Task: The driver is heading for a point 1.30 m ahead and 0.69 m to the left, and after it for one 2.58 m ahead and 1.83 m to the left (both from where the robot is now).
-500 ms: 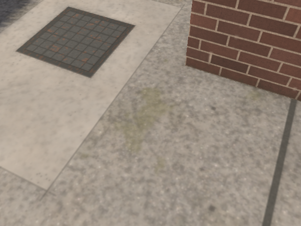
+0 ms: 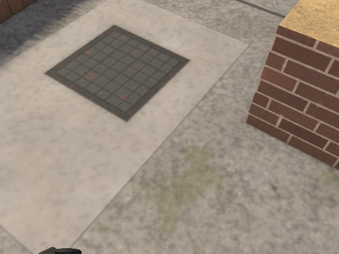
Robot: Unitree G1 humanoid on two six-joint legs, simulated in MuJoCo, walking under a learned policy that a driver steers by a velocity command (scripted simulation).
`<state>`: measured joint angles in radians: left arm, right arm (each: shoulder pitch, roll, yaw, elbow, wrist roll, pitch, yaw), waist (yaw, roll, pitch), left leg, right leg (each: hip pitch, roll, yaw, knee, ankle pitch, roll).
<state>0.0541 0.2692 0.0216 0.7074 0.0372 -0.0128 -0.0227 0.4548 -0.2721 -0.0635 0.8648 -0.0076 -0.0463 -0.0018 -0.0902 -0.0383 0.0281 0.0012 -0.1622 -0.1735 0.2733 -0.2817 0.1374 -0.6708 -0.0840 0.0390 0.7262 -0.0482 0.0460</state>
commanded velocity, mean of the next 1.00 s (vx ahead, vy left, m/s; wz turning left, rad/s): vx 0.50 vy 0.00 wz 0.60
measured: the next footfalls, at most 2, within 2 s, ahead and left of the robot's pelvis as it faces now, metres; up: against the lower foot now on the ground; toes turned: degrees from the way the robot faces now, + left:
right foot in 0.12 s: +0.26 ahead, -0.13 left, +0.00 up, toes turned +7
left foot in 0.64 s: +0.45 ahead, +0.16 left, +0.00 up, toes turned +27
